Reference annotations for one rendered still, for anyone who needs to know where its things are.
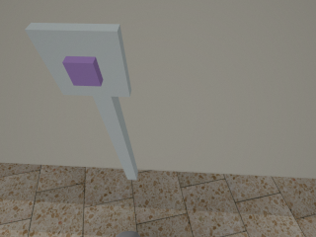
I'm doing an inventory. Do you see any panel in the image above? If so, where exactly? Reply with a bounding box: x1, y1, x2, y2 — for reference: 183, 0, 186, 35
25, 23, 138, 181

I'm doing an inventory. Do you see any button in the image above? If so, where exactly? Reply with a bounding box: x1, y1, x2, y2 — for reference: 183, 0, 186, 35
62, 56, 104, 87

